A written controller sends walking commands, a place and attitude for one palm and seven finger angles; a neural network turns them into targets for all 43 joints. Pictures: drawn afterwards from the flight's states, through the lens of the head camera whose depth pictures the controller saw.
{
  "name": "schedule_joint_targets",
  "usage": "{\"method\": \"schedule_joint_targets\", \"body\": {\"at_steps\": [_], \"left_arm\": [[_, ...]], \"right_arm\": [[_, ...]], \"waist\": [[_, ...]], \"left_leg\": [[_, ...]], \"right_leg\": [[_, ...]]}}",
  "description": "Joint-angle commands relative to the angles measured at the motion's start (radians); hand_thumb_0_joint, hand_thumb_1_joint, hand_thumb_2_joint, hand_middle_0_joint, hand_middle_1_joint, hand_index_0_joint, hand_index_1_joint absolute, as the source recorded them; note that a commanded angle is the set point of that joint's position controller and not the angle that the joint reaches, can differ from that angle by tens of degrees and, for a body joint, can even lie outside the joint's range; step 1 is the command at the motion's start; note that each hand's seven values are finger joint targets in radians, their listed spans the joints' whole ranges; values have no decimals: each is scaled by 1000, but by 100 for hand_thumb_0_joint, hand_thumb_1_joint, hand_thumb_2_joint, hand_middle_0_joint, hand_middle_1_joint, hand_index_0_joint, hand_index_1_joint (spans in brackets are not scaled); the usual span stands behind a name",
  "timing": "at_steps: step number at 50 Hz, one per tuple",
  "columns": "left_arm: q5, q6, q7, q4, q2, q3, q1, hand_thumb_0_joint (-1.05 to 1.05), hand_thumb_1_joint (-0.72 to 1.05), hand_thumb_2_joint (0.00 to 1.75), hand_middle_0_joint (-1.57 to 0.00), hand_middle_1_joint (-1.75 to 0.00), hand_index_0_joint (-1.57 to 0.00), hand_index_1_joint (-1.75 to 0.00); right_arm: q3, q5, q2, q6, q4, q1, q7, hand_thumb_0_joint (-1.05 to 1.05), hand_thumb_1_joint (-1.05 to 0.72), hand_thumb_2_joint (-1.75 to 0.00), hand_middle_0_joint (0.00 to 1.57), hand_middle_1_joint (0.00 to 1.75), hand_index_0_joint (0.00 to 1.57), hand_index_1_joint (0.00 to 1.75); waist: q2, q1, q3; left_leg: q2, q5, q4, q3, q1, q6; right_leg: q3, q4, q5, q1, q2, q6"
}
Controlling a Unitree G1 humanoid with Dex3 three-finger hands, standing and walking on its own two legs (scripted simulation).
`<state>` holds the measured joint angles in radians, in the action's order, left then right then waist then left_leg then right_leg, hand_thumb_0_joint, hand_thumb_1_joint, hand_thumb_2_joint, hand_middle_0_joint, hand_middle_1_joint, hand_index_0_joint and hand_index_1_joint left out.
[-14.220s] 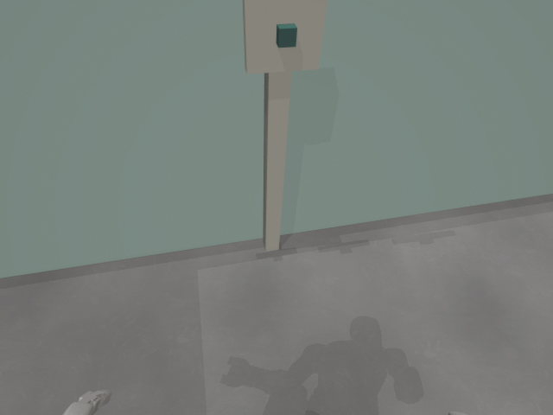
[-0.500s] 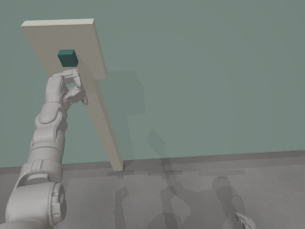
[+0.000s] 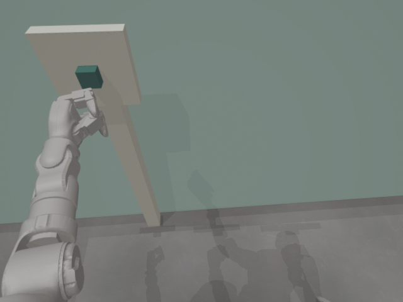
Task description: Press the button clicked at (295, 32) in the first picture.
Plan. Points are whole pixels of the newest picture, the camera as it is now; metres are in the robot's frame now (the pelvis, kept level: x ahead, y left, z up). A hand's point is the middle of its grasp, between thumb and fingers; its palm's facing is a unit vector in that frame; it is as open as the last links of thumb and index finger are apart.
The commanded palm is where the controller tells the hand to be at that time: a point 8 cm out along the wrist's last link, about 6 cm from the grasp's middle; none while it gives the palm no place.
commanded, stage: aim a knuckle at the button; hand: left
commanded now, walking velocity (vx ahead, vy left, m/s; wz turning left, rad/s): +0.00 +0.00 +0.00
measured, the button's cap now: (90, 76) +0.53 +0.25 +0.17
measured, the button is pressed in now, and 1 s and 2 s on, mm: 0 0 8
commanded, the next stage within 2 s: press the button with the knuckle in 0.58 s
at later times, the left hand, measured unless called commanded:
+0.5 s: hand (107, 118) +0.44 +0.20 +0.13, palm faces +0.13 -0.99 -0.03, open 3.1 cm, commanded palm +0.40 +0.25 +0.14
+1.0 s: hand (106, 111) +0.45 +0.21 +0.14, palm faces +0.12 -0.99 -0.01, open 3.1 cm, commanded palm +0.42 +0.25 +0.14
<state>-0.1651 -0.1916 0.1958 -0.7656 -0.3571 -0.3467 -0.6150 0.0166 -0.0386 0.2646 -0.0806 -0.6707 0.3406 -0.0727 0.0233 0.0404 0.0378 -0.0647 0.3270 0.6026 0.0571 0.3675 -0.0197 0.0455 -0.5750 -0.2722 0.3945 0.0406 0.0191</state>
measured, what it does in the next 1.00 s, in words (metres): stands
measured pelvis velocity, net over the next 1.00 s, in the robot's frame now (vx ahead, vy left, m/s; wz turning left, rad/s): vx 0.00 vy -0.01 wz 0.01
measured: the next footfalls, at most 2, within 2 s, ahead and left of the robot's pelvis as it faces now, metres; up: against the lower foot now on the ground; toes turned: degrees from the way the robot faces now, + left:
none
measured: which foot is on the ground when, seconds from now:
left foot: down 0.00-1.00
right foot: down 0.00-1.00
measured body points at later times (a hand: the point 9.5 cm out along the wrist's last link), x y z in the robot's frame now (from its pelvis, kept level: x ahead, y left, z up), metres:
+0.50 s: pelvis +0.00 +0.00 +0.00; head +0.04 -0.01 +0.45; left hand +0.43 +0.26 +0.13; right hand +0.09 -0.26 -0.12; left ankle -0.02 +0.13 -0.73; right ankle +0.01 -0.13 -0.73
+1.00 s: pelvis +0.00 -0.01 +0.00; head +0.04 -0.01 +0.44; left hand +0.44 +0.26 +0.14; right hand +0.09 -0.27 -0.12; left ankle -0.02 +0.13 -0.73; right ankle +0.01 -0.13 -0.73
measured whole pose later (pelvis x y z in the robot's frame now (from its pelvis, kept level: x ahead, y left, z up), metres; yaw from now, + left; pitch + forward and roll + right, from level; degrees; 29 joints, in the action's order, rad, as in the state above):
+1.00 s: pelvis +0.00 -0.01 +0.00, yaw +1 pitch +7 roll +0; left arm -0.13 -0.17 0.19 -0.97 -0.41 -0.36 -0.78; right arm 0.04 -0.03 0.27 -0.06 -0.65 0.31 -0.07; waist 0.02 0.06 0.04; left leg -0.07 0.33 0.63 0.04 0.42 -0.03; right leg 0.06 -0.61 -0.28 0.44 0.04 0.01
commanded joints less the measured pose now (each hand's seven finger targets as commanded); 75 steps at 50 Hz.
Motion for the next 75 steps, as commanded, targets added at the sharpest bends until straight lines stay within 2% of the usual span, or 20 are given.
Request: {"method": "schedule_joint_targets", "body": {"at_steps": [1, 4, 10, 13, 17, 23, 28, 32, 40, 42, 44, 47, 51, 54, 57, 61, 64, 70, 72, 75], "left_arm": [[-16, 10, -4, 105, -179, 15, -477, 0, 90, 90, -130, -150, -130, -150], [11, 22, -25, 67, -175, 28, -527, 0, 90, 90, -130, -150, -130, -150], [16, -82, -78, 237, -200, -4, -585, 0, 90, 90, -130, -150, -130, -150], [18, -65, -82, 161, -229, -40, -522, 0, 90, 90, -130, -150, -130, -150], [46, -11, -71, 81, -271, -64, -455, 0, 90, 90, -130, -150, -130, -150], [-2, -34, -23, 231, -223, -32, -473, 0, 90, 90, -130, -150, -130, -150], [-14, -26, -16, 227, -164, 29, -508, 0, 90, 90, -130, -150, -130, -150], [3, 0, -36, 202, -214, -20, -437, 0, 90, 90, -130, -150, -130, -150], [20, -33, -48, 161, -297, -59, -570, 0, 90, 90, -130, -150, -130, -150], [23, -46, -42, 138, -298, -63, -556, 0, 90, 90, -130, -150, -130, -150], [22, -48, -24, 96, -251, -14, -595, 0, 90, 90, -130, -150, -130, -150], [19, -36, -3, -21, -317, -62, -604, 0, 90, 90, -130, -150, -130, -150], [28, -51, 13, -45, -281, -17, -679, 0, 90, 90, -130, -150, -130, -150], [23, -82, 10, -63, -299, -31, -729, 0, 90, 90, -130, -150, -130, -150], [26, -104, 4, -59, -335, -65, -752, 0, 90, 90, -130, -150, -130, -150], [51, -100, -3, -128, -346, -61, -757, 0, 90, 90, -130, -150, -130, -150], [73, -102, -17, -143, -421, -108, -783, 0, 90, 90, -130, -150, -130, -150], [66, -119, -12, -147, -421, -113, -806, 0, 90, 90, -130, -150, -130, -150], [64, -117, -9, -169, -436, -129, -804, 0, 90, 90, -130, -150, -130, -150], [81, -106, -12, -212, -449, -107, -891, 0, 90, 90, -130, -150, -130, -150]], "right_arm": [[-43, -11, 144, -40, 103, -5, -7, 0, -90, -90, 20, 30, 20, 30], [-37, -6, 142, -32, 107, -2, -4, 0, -90, -90, 20, 30, 20, 30], [-41, 10, 128, -45, 131, -1, 14, 0, -90, -90, 20, 30, 20, 30], [-37, 10, 132, -40, 123, -4, 13, 0, -90, -90, 20, 30, 20, 30], [-34, 3, 134, -16, 132, -9, 8, 0, -90, -90, 20, 30, 20, 30], [-45, 1, 131, -15, 154, -3, 5, 0, -90, -90, 20, 30, 20, 30], [-46, -5, 132, -22, 127, -7, 0, 0, -90, -90, 20, 30, 20, 30], [-45, -2, 134, -17, 126, -10, 0, 0, -90, -90, 20, 30, 20, 30], [-38, 3, 138, -12, 128, -9, -6, 0, -90, -90, 20, 30, 20, 30], [-37, 4, 135, -13, 128, -8, -8, 0, -90, -90, 20, 30, 20, 30], [-34, 3, 135, -13, 120, 6, -5, 0, -90, -90, 20, 30, 20, 30], [-35, 2, 151, -6, 107, 21, -9, 0, -90, -90, 20, 30, 20, 30], [-36, 5, 147, -5, 106, 36, -6, 0, -90, -90, 20, 30, 20, 30], [-37, 12, 153, -5, 98, 58, -4, 0, -90, -90, 20, 30, 20, 30], [-41, 16, 156, -3, 91, 76, 0, 0, -90, -90, 20, 30, 20, 30], [-41, 20, 161, 7, 82, 101, 6, 0, -90, -90, 20, 30, 20, 30], [-42, 25, 169, 14, 84, 114, 8, 0, -90, -90, 20, 30, 20, 30], [-49, 29, 170, 22, 84, 144, 13, 0, -90, -90, 20, 30, 20, 30], [-50, 29, 174, 25, 84, 152, 12, 0, -90, -90, 20, 30, 20, 30], [-45, 28, 178, 29, 67, 161, 10, 0, -90, -90, 20, 30, 20, 30]], "waist": [[-6, 33, 224], [4, 37, 219], [47, 8, 443], [-24, 1, 384], [-7, -9, 296], [-5, -1, 400], [33, 29, 321], [20, 5, 320], [-18, 22, 320], [6, 14, 346], [25, 39, 340], [-26, 42, 309], [34, 54, 329], [-10, 70, 333], [30, 60, 400], [11, 70, 368], [54, 62, 377], [41, 75, 419], [16, 75, 417], [46, 110, 337]], "left_leg": [[49, -189, -79, -34, -80, 38], [51, -177, -70, -39, -68, 37], [43, -363, -30, -56, -188, 24], [45, -341, -40, -43, -117, 30], [52, -279, -55, -21, -39, 35], [48, -360, -37, -19, -118, 39], [52, -282, -48, -22, -120, 40], [58, -282, -52, -19, -92, 42], [60, -228, -50, -20, -65, 48], [63, -252, -43, -17, -73, 45], [63, -250, -32, -18, -83, 45], [61, -205, -33, -20, -33, 45], [61, -222, -22, -26, -52, 43], [58, -210, -13, -36, -41, 45], [58, -261, -4, -38, -59, 41], [54, -237, -6, -44, -22, 40], [55, -231, -2, -43, -7, 40], [47, -276, 10, -42, -22, 38], [46, -255, 8, -41, -6, 39], [46, -183, 5, -46, 26, 41]], "right_leg": [[11, 52, 218, -77, -50, -37], [11, 41, 190, -50, -45, -39], [6, -14, 326, -115, -52, -42], [5, -9, 354, -152, -51, -39], [-1, 4, 335, -155, -41, -39], [-5, 3, 411, -199, -52, -40], [-1, 28, 334, -133, -53, -36], [-2, 25, 342, -164, -47, -38], [-19, 27, 308, -165, -43, -32], [-19, 18, 338, -177, -42, -35], [-17, 17, 336, -144, -45, -35], [-19, 23, 301, -130, -41, -30], [-15, 12, 295, -91, -43, -35], [-13, 9, 276, -75, -49, -32], [-13, -11, 319, -92, -50, -34], [-6, -14, 287, -58, -52, -31], [-12, -20, 274, -57, -53, -36], [-9, -27, 315, -58, -60, -32], [-10, -22, 300, -59, -61, -31], [-13, -6, 230, 5, -59, -27]]}}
